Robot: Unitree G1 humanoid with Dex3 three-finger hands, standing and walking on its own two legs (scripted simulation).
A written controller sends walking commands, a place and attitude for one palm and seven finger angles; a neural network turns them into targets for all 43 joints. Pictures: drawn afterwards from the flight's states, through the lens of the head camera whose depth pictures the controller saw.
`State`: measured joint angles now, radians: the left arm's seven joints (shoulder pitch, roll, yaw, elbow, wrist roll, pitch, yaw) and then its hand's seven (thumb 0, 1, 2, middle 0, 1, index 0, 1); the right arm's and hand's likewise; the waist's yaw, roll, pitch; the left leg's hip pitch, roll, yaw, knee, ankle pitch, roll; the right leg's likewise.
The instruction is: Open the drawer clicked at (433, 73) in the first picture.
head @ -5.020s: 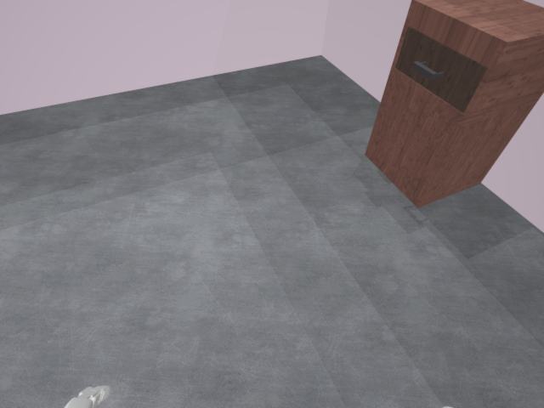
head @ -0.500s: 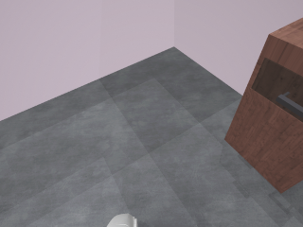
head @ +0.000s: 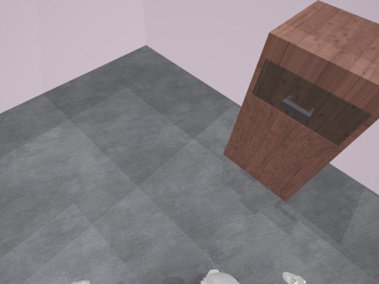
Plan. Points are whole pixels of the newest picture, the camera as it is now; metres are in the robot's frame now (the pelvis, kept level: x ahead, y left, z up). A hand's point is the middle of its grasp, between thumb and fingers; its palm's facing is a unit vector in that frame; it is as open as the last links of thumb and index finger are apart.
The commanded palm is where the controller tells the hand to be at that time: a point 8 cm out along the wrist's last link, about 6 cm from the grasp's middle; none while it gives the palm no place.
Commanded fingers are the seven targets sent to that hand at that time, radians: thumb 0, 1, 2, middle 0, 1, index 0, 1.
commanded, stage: turn to face it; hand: left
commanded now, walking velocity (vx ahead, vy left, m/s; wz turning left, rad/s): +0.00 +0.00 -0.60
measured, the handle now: (298, 106) +0.76 -0.37 -0.13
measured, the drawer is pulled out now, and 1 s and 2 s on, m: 0.00 0.00 0.00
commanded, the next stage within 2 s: take the last steps up to it in 1.00 s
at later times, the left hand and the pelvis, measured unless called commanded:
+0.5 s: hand (139, 262) +0.18 +0.12 -0.15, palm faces -0.34 -0.90 -0.28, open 7.4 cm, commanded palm none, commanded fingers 0.00 0.90 0.90 -0.20 -0.30 -0.20 -0.30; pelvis -0.02 -0.02 -0.01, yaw -20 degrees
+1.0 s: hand (122, 268) +0.16 +0.17 -0.18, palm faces -0.48 -0.86 -0.20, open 7.4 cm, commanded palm none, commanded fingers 0.00 0.90 0.90 -0.20 -0.30 -0.20 -0.30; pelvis +0.00 +0.02 +0.00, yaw -33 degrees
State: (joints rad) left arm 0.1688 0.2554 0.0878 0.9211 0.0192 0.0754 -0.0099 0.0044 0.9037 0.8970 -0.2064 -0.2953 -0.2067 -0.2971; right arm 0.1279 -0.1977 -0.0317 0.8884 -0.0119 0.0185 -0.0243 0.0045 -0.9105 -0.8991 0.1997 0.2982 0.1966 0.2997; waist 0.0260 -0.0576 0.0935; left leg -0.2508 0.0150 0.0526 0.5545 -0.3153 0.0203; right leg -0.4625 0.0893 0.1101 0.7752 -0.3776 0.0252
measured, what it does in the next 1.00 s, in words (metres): steps on the spot, turning right: right foot, then left foot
